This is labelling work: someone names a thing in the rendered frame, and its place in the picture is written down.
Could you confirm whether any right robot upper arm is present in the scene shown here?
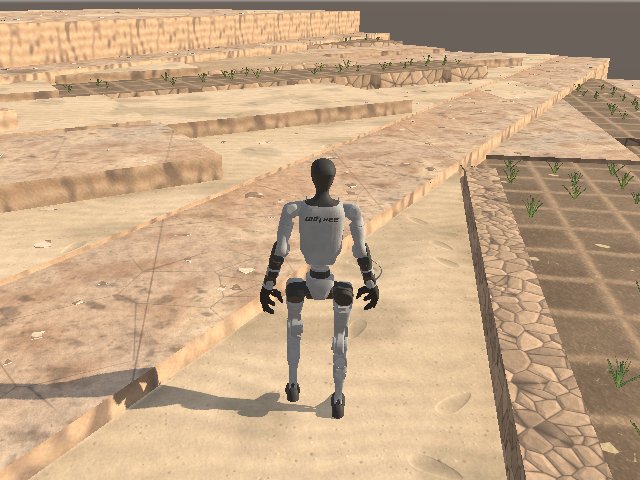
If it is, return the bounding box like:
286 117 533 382
343 202 368 258

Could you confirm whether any right robot thigh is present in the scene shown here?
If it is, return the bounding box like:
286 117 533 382
331 281 354 355

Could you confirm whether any right robot forearm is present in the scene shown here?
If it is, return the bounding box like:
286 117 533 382
357 243 377 289

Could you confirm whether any right robot hand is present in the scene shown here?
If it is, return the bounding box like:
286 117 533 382
356 285 379 310

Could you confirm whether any left robot upper arm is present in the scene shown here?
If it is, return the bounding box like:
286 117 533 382
274 201 302 257

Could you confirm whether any left robot forearm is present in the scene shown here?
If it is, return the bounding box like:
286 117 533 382
262 241 284 290

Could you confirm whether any left robot hand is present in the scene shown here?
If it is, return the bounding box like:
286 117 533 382
260 286 283 314

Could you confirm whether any robot head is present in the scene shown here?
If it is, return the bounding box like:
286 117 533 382
305 158 339 207

